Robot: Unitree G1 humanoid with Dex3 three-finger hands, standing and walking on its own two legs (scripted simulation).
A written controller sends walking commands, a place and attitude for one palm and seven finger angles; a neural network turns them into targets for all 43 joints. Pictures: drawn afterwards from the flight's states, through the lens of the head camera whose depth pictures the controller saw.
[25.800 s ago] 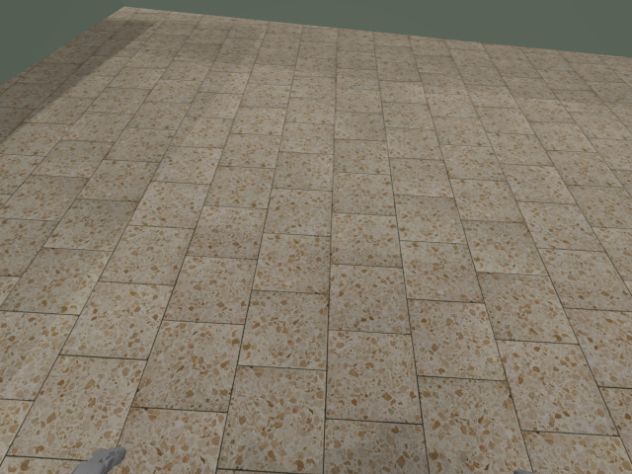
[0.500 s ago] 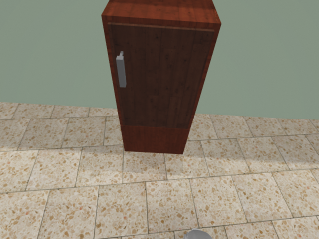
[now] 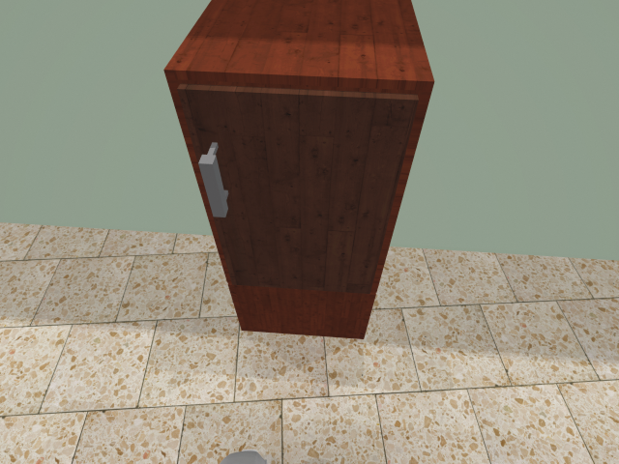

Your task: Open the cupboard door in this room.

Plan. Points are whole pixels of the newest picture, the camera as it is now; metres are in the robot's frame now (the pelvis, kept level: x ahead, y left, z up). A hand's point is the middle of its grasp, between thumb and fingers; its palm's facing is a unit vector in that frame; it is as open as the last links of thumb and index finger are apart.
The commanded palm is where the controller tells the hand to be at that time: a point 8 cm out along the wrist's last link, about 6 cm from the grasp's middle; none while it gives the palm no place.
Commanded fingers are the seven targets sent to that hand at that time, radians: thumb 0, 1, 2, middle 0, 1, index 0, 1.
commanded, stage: come to a stop and stand still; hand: left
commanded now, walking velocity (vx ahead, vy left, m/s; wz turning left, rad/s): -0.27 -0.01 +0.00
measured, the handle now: (217, 180) +0.59 +0.22 -0.01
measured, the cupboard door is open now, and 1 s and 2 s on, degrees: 0 0 0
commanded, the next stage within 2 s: look again from close up in 1.36 s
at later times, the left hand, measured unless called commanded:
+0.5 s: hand out of the picture +0.03 +0.18 -0.17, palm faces +0.02 -0.95 -0.30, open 7.4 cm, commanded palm none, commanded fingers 0.00 0.90 0.90 -0.20 -0.30 -0.20 -0.30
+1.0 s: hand out of the picture -0.03 +0.18 -0.18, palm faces +0.07 -0.97 -0.22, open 7.4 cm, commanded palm none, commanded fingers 0.00 0.90 0.90 -0.20 -0.30 -0.20 -0.30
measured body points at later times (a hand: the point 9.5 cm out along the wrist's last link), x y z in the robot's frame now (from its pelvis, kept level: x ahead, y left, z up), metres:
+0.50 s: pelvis -0.01 -0.03 -0.02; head +0.01 -0.05 +0.43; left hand +0.03 +0.23 -0.15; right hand +0.05 -0.27 -0.18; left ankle +0.07 +0.13 -0.73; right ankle -0.02 -0.14 -0.74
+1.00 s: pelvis -0.02 -0.01 -0.01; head +0.01 +0.00 +0.44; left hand -0.03 +0.23 -0.16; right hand +0.04 -0.25 -0.16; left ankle -0.04 +0.11 -0.74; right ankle -0.02 -0.14 -0.74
